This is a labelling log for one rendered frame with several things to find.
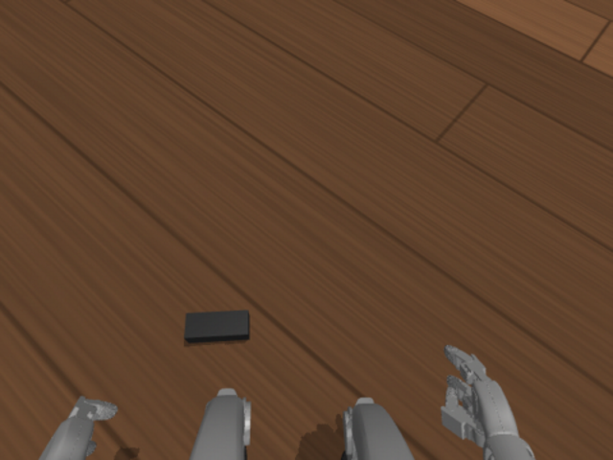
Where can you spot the left robot hand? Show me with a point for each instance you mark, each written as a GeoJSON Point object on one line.
{"type": "Point", "coordinates": [72, 440]}

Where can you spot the right robot hand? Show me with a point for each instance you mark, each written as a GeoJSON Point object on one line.
{"type": "Point", "coordinates": [485, 411]}

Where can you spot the right robot arm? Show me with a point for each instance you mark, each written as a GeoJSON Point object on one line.
{"type": "Point", "coordinates": [506, 447]}

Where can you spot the carton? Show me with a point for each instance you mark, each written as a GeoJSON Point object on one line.
{"type": "Point", "coordinates": [216, 326]}

